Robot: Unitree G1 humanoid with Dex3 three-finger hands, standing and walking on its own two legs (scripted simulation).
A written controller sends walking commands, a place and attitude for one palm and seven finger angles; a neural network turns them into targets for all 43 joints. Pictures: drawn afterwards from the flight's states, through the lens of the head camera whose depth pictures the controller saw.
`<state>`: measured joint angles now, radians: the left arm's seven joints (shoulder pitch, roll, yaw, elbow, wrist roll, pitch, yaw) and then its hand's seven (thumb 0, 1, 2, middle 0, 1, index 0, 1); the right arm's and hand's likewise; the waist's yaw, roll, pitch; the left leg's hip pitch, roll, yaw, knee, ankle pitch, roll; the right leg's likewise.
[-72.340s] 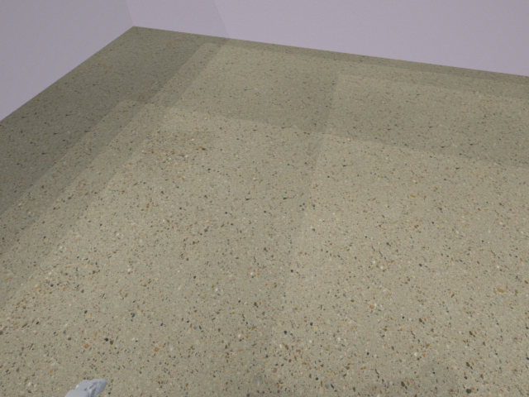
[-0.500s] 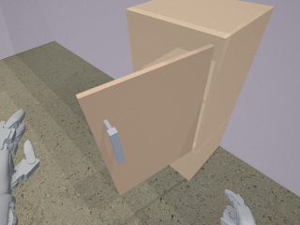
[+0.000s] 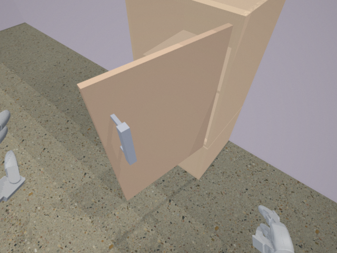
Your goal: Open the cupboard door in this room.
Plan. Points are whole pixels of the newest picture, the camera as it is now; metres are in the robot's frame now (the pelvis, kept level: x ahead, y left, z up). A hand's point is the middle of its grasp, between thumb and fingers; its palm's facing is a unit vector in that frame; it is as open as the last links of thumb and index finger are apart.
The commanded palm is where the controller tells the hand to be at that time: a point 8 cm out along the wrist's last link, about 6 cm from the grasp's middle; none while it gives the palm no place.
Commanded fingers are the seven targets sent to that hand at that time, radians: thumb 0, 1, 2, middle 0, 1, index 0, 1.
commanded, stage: step back with the hand held close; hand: left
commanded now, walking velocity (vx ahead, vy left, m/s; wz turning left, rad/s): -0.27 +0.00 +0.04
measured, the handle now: (123, 140) +0.36 +0.14 +0.05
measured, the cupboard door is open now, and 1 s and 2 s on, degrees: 77 77 77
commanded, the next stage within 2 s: stop stepping back and stand still in 0.82 s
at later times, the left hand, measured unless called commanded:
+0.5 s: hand out of the picture +0.14 +0.28 +0.17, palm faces +0.48 -0.72 -0.50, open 7.4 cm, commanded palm +0.08 +0.31 +0.18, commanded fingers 0.00 0.90 0.90 -0.20 -0.30 -0.20 -0.30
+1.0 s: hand out of the picture +0.03 +0.27 +0.17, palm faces +0.35 -0.79 -0.50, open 7.4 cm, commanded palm -0.03 +0.31 +0.18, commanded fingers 0.00 0.90 0.90 -0.20 -0.30 -0.20 -0.30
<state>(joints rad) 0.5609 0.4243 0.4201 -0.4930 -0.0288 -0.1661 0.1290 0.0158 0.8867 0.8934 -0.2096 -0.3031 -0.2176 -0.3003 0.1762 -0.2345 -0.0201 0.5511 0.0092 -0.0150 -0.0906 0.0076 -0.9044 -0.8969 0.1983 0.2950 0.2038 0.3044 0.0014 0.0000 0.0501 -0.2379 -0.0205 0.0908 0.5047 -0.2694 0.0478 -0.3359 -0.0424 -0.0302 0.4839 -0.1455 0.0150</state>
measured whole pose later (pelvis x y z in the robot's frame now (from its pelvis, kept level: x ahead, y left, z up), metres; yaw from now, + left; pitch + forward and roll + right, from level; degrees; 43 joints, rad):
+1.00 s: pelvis -0.17 +0.01 +0.01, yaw +0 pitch +2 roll -2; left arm 0.60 0.46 0.44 -0.61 -0.05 -0.18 0.14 0.02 0.89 0.89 -0.21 -0.30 -0.22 -0.30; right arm 0.15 -0.17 0.00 0.61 -0.01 -0.14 -0.06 0.01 -0.90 -0.90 0.20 0.29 0.20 0.30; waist 0.02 -0.03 0.07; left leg -0.32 0.00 0.01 0.39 -0.10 0.04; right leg -0.39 0.05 0.01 0.85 -0.46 0.02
